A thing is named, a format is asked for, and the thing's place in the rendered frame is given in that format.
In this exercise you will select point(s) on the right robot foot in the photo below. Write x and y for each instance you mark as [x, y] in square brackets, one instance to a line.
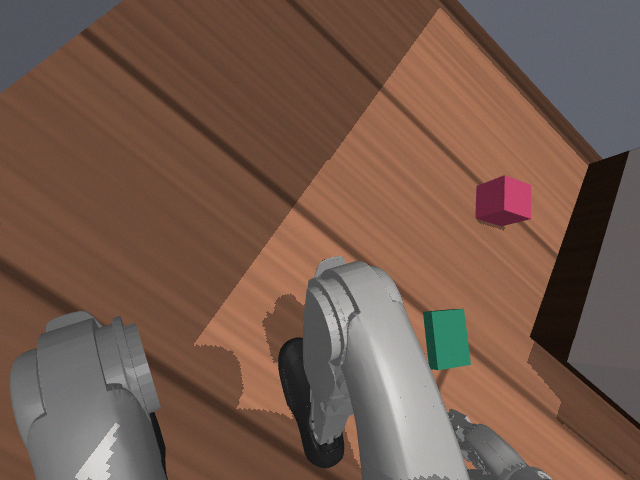
[296, 389]

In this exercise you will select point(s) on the right robot hand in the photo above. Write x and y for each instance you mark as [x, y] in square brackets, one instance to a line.
[485, 449]

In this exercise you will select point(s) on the left robot foot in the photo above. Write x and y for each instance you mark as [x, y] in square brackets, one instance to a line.
[159, 439]

